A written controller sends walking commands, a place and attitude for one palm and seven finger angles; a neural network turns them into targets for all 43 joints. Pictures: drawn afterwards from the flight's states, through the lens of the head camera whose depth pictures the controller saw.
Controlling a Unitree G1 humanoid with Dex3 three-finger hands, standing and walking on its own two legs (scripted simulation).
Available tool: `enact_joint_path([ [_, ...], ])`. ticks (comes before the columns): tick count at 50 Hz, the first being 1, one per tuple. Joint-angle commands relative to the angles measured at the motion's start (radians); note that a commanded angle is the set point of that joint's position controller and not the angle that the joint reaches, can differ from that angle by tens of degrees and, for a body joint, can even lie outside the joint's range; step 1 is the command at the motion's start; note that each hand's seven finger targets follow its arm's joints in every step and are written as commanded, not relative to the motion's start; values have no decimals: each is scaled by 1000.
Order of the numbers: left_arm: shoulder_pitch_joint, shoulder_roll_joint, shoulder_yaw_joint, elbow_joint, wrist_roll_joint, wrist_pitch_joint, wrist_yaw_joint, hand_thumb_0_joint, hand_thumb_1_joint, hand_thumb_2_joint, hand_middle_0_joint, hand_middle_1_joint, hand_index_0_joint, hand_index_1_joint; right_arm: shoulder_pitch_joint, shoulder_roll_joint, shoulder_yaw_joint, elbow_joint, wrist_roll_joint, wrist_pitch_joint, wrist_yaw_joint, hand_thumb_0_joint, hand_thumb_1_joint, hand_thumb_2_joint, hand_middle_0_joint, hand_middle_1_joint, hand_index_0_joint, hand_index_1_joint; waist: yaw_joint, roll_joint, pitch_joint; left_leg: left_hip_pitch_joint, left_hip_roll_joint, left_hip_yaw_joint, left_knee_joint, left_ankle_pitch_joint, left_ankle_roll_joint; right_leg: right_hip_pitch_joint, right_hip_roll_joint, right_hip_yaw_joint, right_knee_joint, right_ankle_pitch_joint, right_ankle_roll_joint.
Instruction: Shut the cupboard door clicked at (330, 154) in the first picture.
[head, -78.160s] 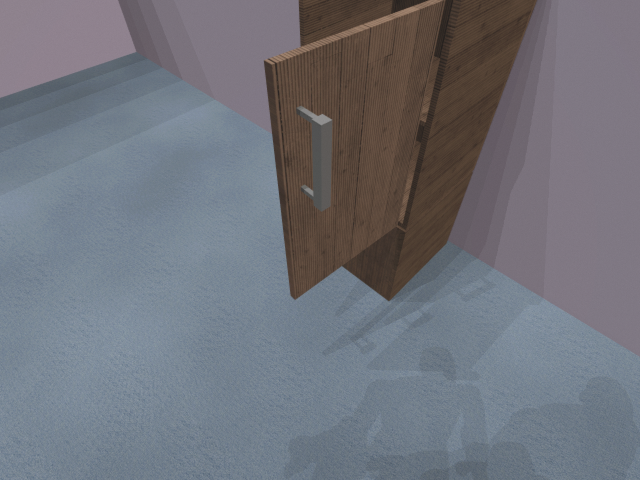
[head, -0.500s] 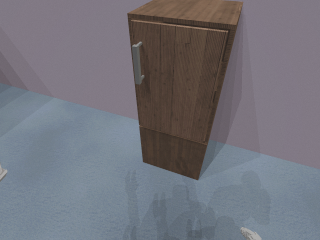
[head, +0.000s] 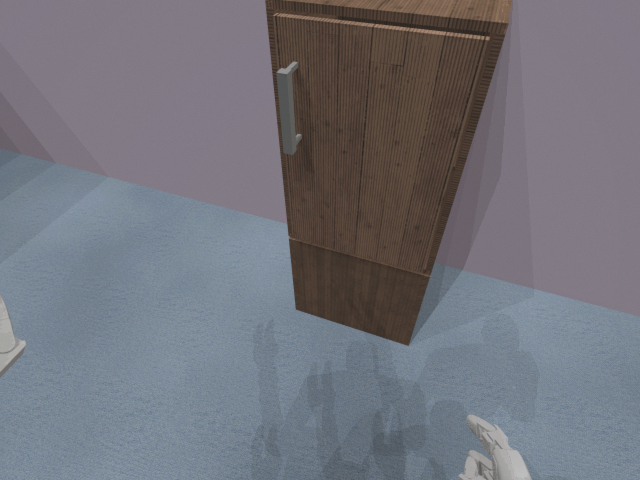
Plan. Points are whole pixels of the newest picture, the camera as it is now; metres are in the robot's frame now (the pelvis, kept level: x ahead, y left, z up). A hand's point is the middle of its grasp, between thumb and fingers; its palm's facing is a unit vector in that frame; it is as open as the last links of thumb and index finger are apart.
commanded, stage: stop stepping back and stand still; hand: left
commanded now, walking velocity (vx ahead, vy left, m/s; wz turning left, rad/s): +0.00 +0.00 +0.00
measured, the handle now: (291, 109) +0.79 +0.11 +0.09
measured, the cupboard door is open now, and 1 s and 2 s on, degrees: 0 0 0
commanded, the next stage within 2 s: let the arm hang, fingers relaxed in 0.52 s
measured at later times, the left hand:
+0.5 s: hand (17, 355) +0.19 +0.29 +0.15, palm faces +0.42 -0.78 -0.46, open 7.4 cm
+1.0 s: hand out of the picture -0.01 +0.19 -0.18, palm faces +0.03 -0.99 -0.17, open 7.1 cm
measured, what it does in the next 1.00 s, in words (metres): stands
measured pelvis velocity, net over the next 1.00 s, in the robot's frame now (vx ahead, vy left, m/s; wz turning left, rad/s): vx -0.03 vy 0.01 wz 0.03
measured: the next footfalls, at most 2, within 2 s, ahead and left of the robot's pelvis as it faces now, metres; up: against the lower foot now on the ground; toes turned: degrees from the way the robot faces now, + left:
none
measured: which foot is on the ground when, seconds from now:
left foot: down 0.00-1.00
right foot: down 0.00-1.00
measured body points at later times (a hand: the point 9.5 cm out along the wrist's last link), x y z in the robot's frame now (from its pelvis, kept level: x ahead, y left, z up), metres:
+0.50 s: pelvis +0.00 +0.02 +0.01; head +0.00 +0.02 +0.46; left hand +0.17 +0.33 +0.18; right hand +0.16 -0.22 -0.07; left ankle +0.05 +0.11 -0.73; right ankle -0.04 -0.11 -0.73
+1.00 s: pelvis -0.03 +0.01 +0.00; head -0.01 +0.04 +0.45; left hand -0.01 +0.24 -0.16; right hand +0.00 -0.25 -0.13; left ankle +0.05 +0.11 -0.73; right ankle -0.04 -0.11 -0.73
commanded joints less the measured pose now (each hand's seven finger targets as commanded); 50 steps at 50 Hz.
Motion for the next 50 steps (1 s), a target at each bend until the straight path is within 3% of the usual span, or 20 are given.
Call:
enact_joint_path([
  [1, -113, 119, 23, -79, 9, -3, 9, 0, 900, 900, -200, -300, -200, -300, -88, -135, -59, -133, 4, -31, -37, 0, -900, -900, 200, 300, 200, 300, -12, -156, -36, 138, 35, -88, -65, 144, 9, -96, -122, 141, -130, 277, -7],
  [4, -235, 151, 17, -211, 26, -21, 13, 0, 900, 900, -200, -300, -200, -300, -107, -134, -50, -139, 0, -45, -55, 0, -900, -900, 200, 300, 200, 300, -1, -19, -73, 175, 61, -113, -130, 246, 25, -46, -73, 80, -70, 281, 17],
  [7, -277, 216, 64, -339, 34, -40, 27, 0, 900, 900, -200, -300, -200, -300, -118, -137, -47, -143, -6, -65, -60, 0, -900, -900, 200, 300, 200, 300, 9, 87, -84, 152, 64, -136, -165, 199, 30, -6, -54, 68, -65, 232, 21],
  [10, -168, 181, 76, -317, 30, -50, 34, 0, 900, 900, -200, -300, -200, -300, -108, -124, -43, -145, -8, -76, -50, 0, -900, -900, 200, 300, 200, 300, 11, 132, -71, 114, 58, -134, -196, 92, 24, 14, -47, 66, -88, 181, 12],
  [12, -70, 188, 113, -266, 22, -51, 33, 0, 900, 900, -200, -300, -200, -300, -96, -128, -52, -148, -9, -73, -43, 0, -900, -900, 200, 300, 200, 300, 11, 115, -77, 94, 50, -125, -198, 62, 11, 29, -47, 66, -106, 171, 5],
  [17, 33, 135, 107, -106, -1, -37, 18, 0, 900, 900, -200, -300, -200, -300, -82, -132, -61, -152, -1, -48, -34, 0, -900, -900, 200, 300, 200, 300, 3, 34, -58, 79, 57, -111, -199, 89, -4, 11, -43, 59, -131, 187, 9],
  [21, -26, 111, 56, -99, -1, -26, 9, 0, 900, 900, -200, -300, -200, -300, -84, -138, -59, -156, 4, -41, -38, 0, -900, -900, 200, 300, 200, 300, -2, -21, -62, 99, 60, -107, -200, 76, 3, -10, -42, 65, -142, 196, 17],
  [26, -158, 126, 17, -220, 17, -28, 15, 0, 900, 900, -200, -300, -200, -300, -105, -139, -53, -159, -1, -58, -47, 0, -900, -900, 200, 300, 200, 300, -2, 9, -78, 132, 47, -108, -206, 10, 11, -23, -46, 74, -148, 170, 17],
  [27, -187, 166, 48, -254, 21, -30, 21, 0, 900, 900, -200, -300, -200, -300, -114, -144, -54, -156, -5, -63, -51, 0, -900, -900, 200, 300, 200, 300, 1, 27, -84, 138, 42, -104, -196, 7, 12, -24, -53, 85, -153, 175, 15],
  [30, -183, 153, 45, -255, 25, -34, 29, 0, 900, 900, -200, -300, -200, -300, -109, -132, -49, -151, -8, -67, -52, 0, -900, -900, 200, 300, 200, 300, 4, 48, -73, 139, 36, -107, -198, -2, 11, -25, -54, 88, -158, 161, 9],
  [31, -127, -39, -370, 588, 100, 109, -121, 0, 900, 900, -200, -300, -200, -300, -147, -341, -98, 79, -17, -112, 44, 0, -900, -900, 200, 300, 200, 300, -29, 23, 43, 35, 69, -135, -33, 253, 27, -126, -124, 29, -12, 286, -8],
  [32, -124, -57, -351, 621, 94, 188, -137, 0, 900, 900, -200, -300, -200, -300, -63, -283, -102, 99, -15, -49, 47, 0, -900, -900, 200, 300, 200, 300, -19, 12, -44, 122, 72, -99, -55, 312, 16, -122, -121, 95, -58, 249, -15],
  [34, -156, -68, -362, 650, 90, 206, -145, 0, 900, 900, -200, -300, -200, -300, -51, -263, -86, 91, -23, -11, 45, 0, -900, -900, 200, 300, 200, 300, -10, 14, -49, 80, 95, -122, -68, 220, 35, -127, -95, 54, -14, 106, -16],
  [36, -196, -51, -372, 751, 95, 200, -150, 0, 900, 900, -200, -300, -200, -300, -72, -265, -69, 101, -29, 15, 46, 0, -900, -900, 200, 300, 200, 300, 1, -94, -15, 21, 95, -168, -115, 147, 52, -83, -77, 54, -8, 75, -17],
  [39, -250, -42, -391, 920, 94, 198, -147, 0, 900, 900, -200, -300, -200, -300, -68, -233, -56, 126, -37, 43, 48, 0, -900, -900, 200, 300, 200, 300, -8, -255, 8, 62, 56, -154, -93, 125, 37, -114, -120, 115, -74, 91, -37],
  [40, -266, -50, -400, 977, 92, 201, -144, 0, 900, 900, -200, -300, -200, -300, -56, -215, -51, 143, -39, 53, 49, 0, -900, -900, 200, 300, 200, 300, -14, -259, 14, 90, 42, -141, -80, 127, 32, -137, -138, 128, -92, 85, -42],
  [41, -281, -59, -410, 1029, 89, 206, -141, 0, 900, 900, -200, -300, -200, -300, -43, -198, -46, 160, -41, 65, 50, 0, -900, -900, 200, 300, 200, 300, -21, -249, 23, 117, 33, -131, -78, 107, 25, -165, -147, 132, -108, 44, -45],
  [44, -281, -74, -423, 1164, 84, 213, -136, 0, 900, 900, -200, -300, -200, -300, -29, -175, -39, 212, -43, 80, 48, 0, -900, -900, 200, 300, 200, 300, -19, -41, 56, 102, 36, -151, -157, 16, 24, -150, -120, 126, -113, -38, -34],
  [46, -244, -85, -423, 1249, 82, 214, -135, 0, 900, 900, -200, -300, -200, -300, -22, -160, -38, 245, -42, 84, 42, 0, -900, -900, 200, 300, 200, 300, -6, 55, 71, 64, 35, -158, -203, -70, 24, -103, -108, 119, -119, -28, -31],
  [50, -195, -108, -418, 1377, 79, 211, -135, 0, 900, 900, -200, -300, -200, -300, 26, -130, -43, 309, -39, 91, 29, 0, -900, -900, 200, 300, 200, 300, 1, 131, 56, 63, 30, -163, -235, -143, 20, -55, -104, 110, -149, -18, -43],
])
